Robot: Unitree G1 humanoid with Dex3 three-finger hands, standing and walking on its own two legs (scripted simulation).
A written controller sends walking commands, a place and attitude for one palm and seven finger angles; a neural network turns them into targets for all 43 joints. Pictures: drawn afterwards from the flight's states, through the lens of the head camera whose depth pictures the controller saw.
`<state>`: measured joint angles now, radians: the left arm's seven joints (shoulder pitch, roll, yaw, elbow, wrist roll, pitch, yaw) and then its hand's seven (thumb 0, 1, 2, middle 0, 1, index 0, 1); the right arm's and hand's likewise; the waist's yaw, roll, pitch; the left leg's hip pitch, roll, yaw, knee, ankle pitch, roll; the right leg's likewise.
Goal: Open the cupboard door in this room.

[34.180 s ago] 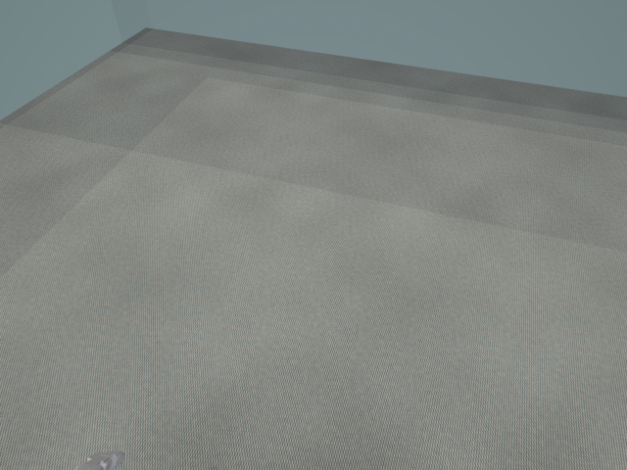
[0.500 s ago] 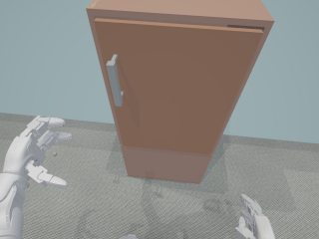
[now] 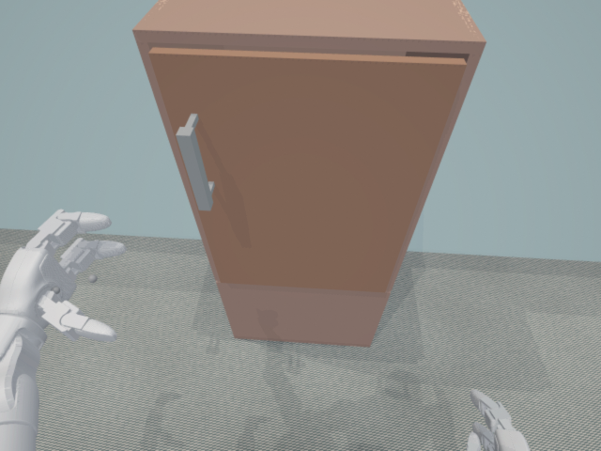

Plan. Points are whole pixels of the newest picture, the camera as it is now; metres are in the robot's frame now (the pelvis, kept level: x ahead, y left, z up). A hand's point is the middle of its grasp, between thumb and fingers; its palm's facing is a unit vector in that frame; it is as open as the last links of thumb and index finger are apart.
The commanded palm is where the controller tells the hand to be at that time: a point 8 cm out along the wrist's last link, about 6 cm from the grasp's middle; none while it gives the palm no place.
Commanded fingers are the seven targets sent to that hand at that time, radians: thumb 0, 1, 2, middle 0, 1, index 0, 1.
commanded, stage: raise the hand with hooked fingers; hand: left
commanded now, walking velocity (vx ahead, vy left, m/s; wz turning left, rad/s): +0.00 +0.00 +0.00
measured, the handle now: (199, 164) +0.52 +0.20 +0.08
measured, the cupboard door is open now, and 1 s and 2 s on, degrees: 0 0 0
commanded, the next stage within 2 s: move the hooked fingers beside the handle in 0.16 s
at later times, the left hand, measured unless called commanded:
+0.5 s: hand (102, 264) +0.31 +0.27 +0.10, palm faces +0.02 -1.00 -0.02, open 14.0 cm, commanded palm +0.29 +0.32 +0.10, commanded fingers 0.00 -0.50 0.30 -0.30 -1.20 -0.30 -1.20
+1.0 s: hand (125, 223) +0.38 +0.27 +0.10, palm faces -0.01 -1.00 +0.00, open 14.0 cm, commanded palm +0.36 +0.32 +0.10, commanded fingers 0.00 -0.50 0.30 -0.30 -1.20 -0.30 -1.20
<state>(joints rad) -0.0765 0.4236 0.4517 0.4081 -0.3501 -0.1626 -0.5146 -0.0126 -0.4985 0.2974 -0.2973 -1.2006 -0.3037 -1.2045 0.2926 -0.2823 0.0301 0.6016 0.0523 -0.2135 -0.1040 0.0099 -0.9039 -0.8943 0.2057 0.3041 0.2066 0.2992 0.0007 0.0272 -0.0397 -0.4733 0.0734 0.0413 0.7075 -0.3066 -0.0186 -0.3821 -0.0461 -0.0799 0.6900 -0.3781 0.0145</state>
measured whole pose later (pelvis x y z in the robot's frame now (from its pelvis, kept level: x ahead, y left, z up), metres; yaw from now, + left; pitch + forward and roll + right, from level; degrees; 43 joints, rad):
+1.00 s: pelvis -0.01 +0.00 -0.01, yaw +0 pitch +8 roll -1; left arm -0.49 0.51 0.45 0.83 -0.26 -0.25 -0.51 -0.01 -0.50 0.30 -0.30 -1.20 -0.30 -1.20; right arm 0.33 -0.28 0.03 0.64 0.04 -0.13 -0.10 0.01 -0.90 -0.89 0.21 0.30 0.21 0.30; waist -0.05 0.01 -0.04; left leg -0.59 0.08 0.04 0.77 -0.32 -0.01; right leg -0.50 -0.04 -0.07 0.74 -0.38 0.02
